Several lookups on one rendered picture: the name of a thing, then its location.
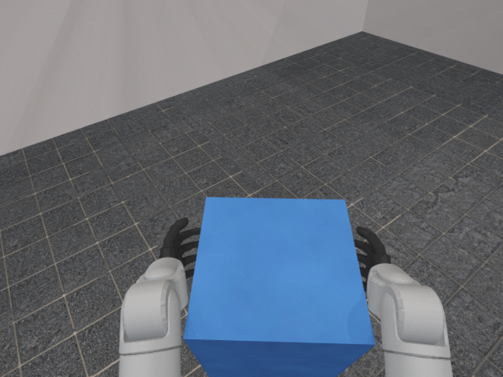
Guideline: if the carton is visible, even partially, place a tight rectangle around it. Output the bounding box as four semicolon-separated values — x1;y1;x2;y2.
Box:
183;197;376;377

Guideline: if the left robot forearm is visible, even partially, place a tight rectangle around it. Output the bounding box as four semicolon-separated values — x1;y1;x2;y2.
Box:
119;258;189;377

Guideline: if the right robot hand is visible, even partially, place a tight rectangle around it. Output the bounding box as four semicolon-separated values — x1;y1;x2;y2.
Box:
354;226;391;292

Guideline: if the right robot forearm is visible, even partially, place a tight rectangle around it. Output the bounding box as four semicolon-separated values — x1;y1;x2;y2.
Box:
367;263;453;377

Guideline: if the left robot hand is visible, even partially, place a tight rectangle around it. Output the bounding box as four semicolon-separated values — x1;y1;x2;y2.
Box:
159;218;201;279

